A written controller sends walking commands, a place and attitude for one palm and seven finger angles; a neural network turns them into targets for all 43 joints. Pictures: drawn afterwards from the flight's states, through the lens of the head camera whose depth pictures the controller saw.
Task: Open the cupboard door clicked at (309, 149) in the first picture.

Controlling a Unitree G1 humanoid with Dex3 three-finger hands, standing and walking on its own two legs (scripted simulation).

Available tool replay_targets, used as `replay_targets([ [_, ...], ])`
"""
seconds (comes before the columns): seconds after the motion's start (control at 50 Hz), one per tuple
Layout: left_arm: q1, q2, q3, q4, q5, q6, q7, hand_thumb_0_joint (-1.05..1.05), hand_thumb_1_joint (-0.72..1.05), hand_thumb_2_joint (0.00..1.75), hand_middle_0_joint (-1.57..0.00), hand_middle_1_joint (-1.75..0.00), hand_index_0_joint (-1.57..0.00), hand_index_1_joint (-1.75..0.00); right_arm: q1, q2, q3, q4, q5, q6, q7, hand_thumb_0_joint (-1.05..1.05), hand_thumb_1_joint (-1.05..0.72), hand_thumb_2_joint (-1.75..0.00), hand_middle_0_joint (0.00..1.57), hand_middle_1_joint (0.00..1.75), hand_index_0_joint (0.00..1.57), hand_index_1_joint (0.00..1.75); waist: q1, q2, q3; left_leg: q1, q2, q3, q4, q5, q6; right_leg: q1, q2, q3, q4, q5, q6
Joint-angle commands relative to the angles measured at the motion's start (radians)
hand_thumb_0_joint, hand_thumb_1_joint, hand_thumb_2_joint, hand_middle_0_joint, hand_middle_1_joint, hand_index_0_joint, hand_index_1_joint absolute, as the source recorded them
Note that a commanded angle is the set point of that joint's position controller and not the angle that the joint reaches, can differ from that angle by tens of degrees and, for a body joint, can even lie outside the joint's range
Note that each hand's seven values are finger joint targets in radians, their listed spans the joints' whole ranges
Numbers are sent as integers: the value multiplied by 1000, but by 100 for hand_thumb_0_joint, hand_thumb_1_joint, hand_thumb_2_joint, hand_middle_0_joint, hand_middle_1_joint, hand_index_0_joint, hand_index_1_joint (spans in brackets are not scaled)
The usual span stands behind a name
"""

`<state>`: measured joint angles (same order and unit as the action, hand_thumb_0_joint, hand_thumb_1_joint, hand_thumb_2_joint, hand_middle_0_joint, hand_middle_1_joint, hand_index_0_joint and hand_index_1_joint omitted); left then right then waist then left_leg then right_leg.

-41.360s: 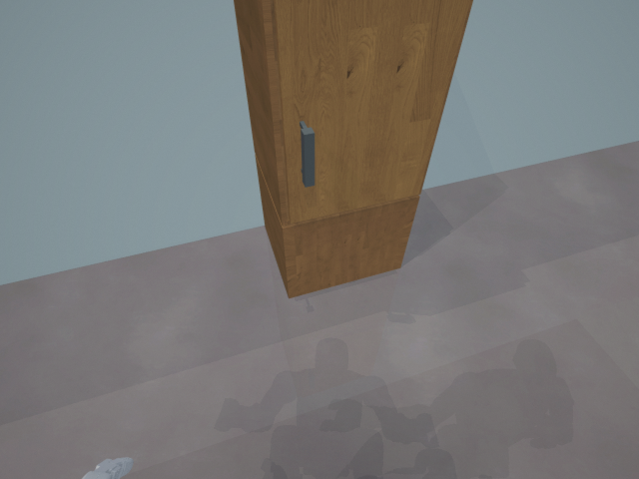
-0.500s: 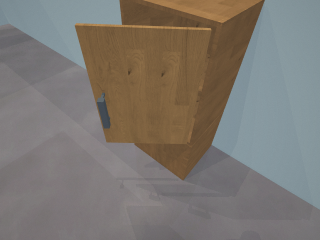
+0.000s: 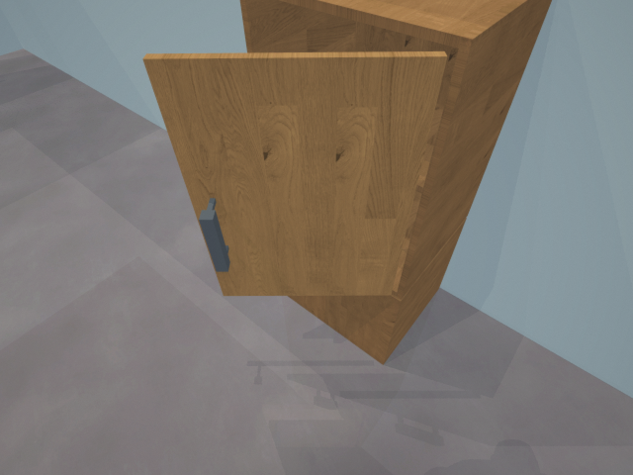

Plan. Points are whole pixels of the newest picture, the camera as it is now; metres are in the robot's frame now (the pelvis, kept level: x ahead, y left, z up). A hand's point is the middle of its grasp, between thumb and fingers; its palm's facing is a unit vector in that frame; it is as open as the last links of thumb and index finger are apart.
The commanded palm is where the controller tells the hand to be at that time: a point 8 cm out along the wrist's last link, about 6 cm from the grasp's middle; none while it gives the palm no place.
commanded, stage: come to a stop and stand still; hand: left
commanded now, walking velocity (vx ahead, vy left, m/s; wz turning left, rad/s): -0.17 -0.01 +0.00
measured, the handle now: (217, 235) +0.56 +0.22 -0.08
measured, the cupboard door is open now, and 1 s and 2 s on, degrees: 39 39 39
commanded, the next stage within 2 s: look again from close up in 1.38 s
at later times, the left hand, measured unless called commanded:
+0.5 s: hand out of the picture +0.03 +0.22 -0.17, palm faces +0.03 -0.98 -0.20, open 7.4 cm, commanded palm none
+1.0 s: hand out of the picture -0.03 +0.21 -0.18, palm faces +0.06 -0.99 -0.14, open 7.4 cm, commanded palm none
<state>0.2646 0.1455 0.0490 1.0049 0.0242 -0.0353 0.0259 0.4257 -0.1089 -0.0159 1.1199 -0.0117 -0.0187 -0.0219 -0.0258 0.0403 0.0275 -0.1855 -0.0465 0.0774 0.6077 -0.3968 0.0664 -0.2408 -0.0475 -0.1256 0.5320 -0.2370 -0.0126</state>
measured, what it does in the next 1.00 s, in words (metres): steps on the spot: left foot, then right foot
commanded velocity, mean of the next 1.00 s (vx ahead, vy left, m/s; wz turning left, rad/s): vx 0.01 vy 0.00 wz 0.00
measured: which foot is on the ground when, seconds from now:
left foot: up 0.00-0.16, down 0.18-0.60, up 0.62-0.88, down 0.90-1.00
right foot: down 0.00-0.24, up 0.26-0.58, down 0.60-1.00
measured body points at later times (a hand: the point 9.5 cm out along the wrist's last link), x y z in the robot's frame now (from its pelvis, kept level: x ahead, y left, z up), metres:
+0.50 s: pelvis +0.01 +0.03 +0.01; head +0.05 +0.04 +0.45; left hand +0.03 +0.27 -0.15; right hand +0.09 -0.20 -0.14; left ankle +0.06 +0.12 -0.73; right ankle -0.03 -0.10 -0.70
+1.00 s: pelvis -0.02 +0.04 +0.01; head -0.01 +0.07 +0.45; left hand -0.03 +0.26 -0.17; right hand -0.04 -0.19 -0.14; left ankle -0.03 +0.11 -0.73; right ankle -0.02 -0.11 -0.73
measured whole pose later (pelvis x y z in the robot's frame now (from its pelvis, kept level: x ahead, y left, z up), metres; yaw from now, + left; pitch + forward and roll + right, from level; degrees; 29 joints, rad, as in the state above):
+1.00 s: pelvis -0.02 +0.04 +0.01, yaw +0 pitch -1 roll -1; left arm 0.32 0.17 0.04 1.06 0.02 0.03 0.03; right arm 0.33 -0.14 -0.03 1.11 -0.02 0.00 -0.02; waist 0.02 -0.06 0.05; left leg -0.19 -0.01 0.09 0.49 -0.28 0.06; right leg -0.21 -0.07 -0.05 0.52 -0.32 0.01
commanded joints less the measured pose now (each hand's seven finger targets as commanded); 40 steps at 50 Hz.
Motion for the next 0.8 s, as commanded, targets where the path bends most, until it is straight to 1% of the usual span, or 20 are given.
replay_targets([
  [0.0, 187, 121, 32, 10, -3, -7, 25, 0, 90, 90, -20, -30, -20, -30, -71, -96, -34, -101, -3, 0, -3, 0, -90, -90, 20, 30, 20, 30, 66, -211, 79, -389, 103, -73, 380, -114, -53, 173, -373, 368, -276, 256, -234],
  [0.06, 44, 98, 17, -38, 7, 10, 29, 0, 90, 90, -20, -30, -20, -30, -41, -45, -26, -89, 5, 24, 5, 0, -90, -90, 20, 30, 20, 30, 3, -207, 89, -197, 121, -54, 221, -61, -72, -15, -271, 144, -222, 383, -165],
  [0.12, 20, 114, 19, -42, -1, 28, 24, 0, 90, 90, -20, -30, -20, -30, 17, -32, -24, -60, 3, 21, 5, 0, -90, -90, 20, 30, 20, 30, -22, -153, 51, 28, 87, 18, -95, 269, -97, -97, -165, 57, -87, 207, -72],
  [0.14, 43, 105, 16, -44, -5, 36, 20, 0, 90, 90, -20, -30, -20, -30, 22, -71, -29, -60, -1, 14, 3, 0, -90, -90, 20, 30, 20, 30, -11, -63, 35, 70, 112, -16, -132, 365, -93, -118, -124, 51, -24, 108, -33],
  [0.18, 99, 60, 9, -46, -12, 49, 18, 0, 90, 90, -20, -30, -20, -30, -39, -181, -45, -97, -12, 3, -4, 0, -90, -90, 20, 30, 20, 30, 28, 201, -4, -42, 319, -239, -263, 567, 12, -27, -29, 18, 65, -160, 36],
  [0.2, 98, 60, 5, -40, -9, 50, 20, 0, 90, 90, -20, -30, -20, -30, -98, -191, -44, -108, -15, 7, -6, 0, -90, -90, 20, 30, 20, 30, 36, 139, 16, -116, 334, -238, -289, 517, 39, 32, -20, 37, 93, -193, 33],
  [0.22, 100, 52, 0, -25, -7, 57, 21, 0, 90, 90, -20, -30, -20, -30, -133, -188, -42, -118, -15, 1, -11, 0, -90, -90, 20, 30, 20, 30, 43, 169, 37, -123, 332, -263, -322, 524, 51, 21, -27, 48, 121, -191, 36],
  [0.28, 107, 60, -9, -7, -7, 57, 17, 0, 90, 90, -20, -30, -20, -30, -129, -192, -40, -114, -9, -8, -28, 0, -90, -90, 20, 30, 20, 30, 28, 114, -25, 59, 347, -245, -262, 876, 80, -41, -30, 84, 154, -191, 35],
  [0.34, 92, 76, -1, -26, -5, 66, 11, 0, 90, 90, -20, -30, -20, -30, -112, -236, -64, -117, -11, 4, -41, 0, -90, -90, 20, 30, 20, 30, 0, 80, -83, 191, 393, -250, -213, 1033, 130, -123, -12, 102, 221, -251, 35],
  [0.42, 72, 70, 9, -52, -2, 78, 3, 0, 90, 90, -20, -30, -20, -30, -141, -244, -74, -126, -15, 17, -43, 0, -90, -90, 20, 30, 20, 30, -4, 63, -100, 164, 405, -222, -218, 893, 148, -158, 1, 137, 326, -268, 33],
  [0.5, 128, 47, 9, -41, -4, 75, 0, 0, 90, 90, -20, -30, -20, -30, -215, -232, -73, -137, -17, 28, -26, 0, -90, -90, 20, 30, 20, 30, 32, 93, -103, -7, 348, -170, -253, 476, 84, 27, 1, 96, 116, -156, 27],
  [0.54, 214, 59, 9, -5, 4, 62, 2, 0, 90, 90, -20, -30, -20, -30, -236, -193, -64, -136, -9, 37, -14, 0, -90, -90, 20, 30, 20, 30, 72, -9, -76, -172, 236, -104, -199, 100, 5, 194, 0, 78, -135, -7, 29],
  [0.56, 191, 107, 7, -8, 14, 53, 8, 0, 90, 90, -20, -30, -20, -30, -225, -128, -53, -140, 1, 47, -7, 0, -90, -90, 20, 30, 20, 30, 57, -189, -17, -254, 130, -43, -98, -66, -55, 153, -119, 240, -281, -167, -9],
  [0.58, 141, 159, 7, -29, 8, 46, 12, 0, 90, 90, -20, -30, -20, -30, -252, -94, -40, -160, 0, 56, 4, 0, -90, -90, 20, 30, 20, 30, 55, -318, 58, -263, 82, -6, 6, -69, -88, -4, -259, 434, -425, -429, -80],
  [0.6, 75, 187, 9, -57, 7, 45, 14, 0, 90, 90, -20, -30, -20, -30, -276, -128, -49, -168, -5, 60, 12, 0, -90, -90, 20, 30, 20, 30, 52, -261, 111, -205, 97, -46, 124, -68, -82, -163, -306, 469, -479, -532, -125],
  [0.62, 25, 188, 15, -71, 9, 39, 16, 0, 90, 90, -20, -30, -20, -30, -262, -131, -55, -158, -8, 64, 19, 0, -90, -90, 20, 30, 20, 30, 30, -217, 127, -191, 97, -56, 195, -37, -78, -219, -291, 456, -486, -534, -124],
  [0.64, 1, 180, 18, -72, 5, 31, 16, 0, 90, 90, -20, -30, -20, -30, -240, -128, -51, -134, -11, 65, 20, 0, -90, -90, 20, 30, 20, 30, 23, -252, 157, -226, 95, -71, 232, 10, -73, -192, -249, 431, -468, -450, -107],
  [0.68, 3, 156, 13, -63, 0, 21, 10, 0, 90, 90, -20, -30, -20, -30, -168, -136, -53, -95, -14, 55, 24, 0, -90, -90, 20, 30, 20, 30, 8, -215, 140, -236, 95, -54, 278, 74, -78, -112, -202, 321, -408, -278, -95],
  [0.72, 43, 163, 18, -60, 3, 18, 8, 0, 90, 90, -20, -30, -20, -30, -137, -131, -50, -89, -11, 42, 27, 0, -90, -90, 20, 30, 20, 30, 26, -162, 96, -239, 86, -29, 224, 62, -84, -5, -199, 278, -361, -164, -108],
  [0.78, 109, 173, 29, -39, 8, 19, 7, 0, 90, 90, -20, -30, -20, -30, -161, -118, -45, -110, -8, 28, 21, 0, -90, -90, 20, 30, 20, 30, 69, -183, 56, -233, 87, -25, 86, 8, -83, 102, -232, 312, -313, -88, -141],
])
